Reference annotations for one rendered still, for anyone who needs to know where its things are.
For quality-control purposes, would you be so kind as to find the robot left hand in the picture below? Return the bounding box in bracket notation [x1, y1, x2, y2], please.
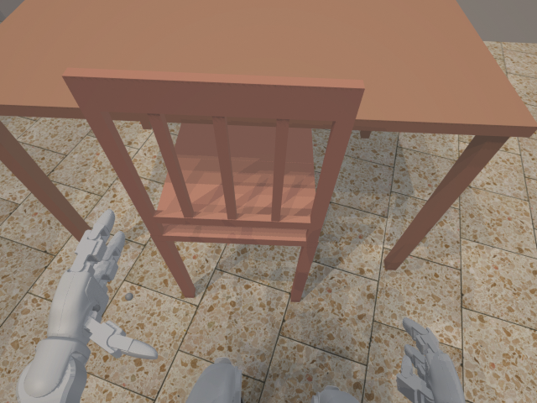
[47, 209, 158, 359]

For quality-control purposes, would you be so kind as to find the robot right hand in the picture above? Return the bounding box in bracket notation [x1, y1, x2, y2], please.
[396, 317, 466, 403]

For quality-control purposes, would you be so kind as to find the robot left thigh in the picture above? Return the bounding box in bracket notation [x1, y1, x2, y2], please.
[185, 363, 242, 403]

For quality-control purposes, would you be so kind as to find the chair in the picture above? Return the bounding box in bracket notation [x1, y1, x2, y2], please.
[62, 67, 365, 302]

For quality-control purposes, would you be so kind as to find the table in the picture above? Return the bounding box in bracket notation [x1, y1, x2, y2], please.
[0, 0, 537, 270]

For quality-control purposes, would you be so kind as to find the left robot shin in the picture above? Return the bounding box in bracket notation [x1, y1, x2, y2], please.
[214, 357, 232, 364]

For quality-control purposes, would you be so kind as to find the robot left forearm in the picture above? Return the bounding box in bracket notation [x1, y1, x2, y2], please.
[16, 337, 91, 403]

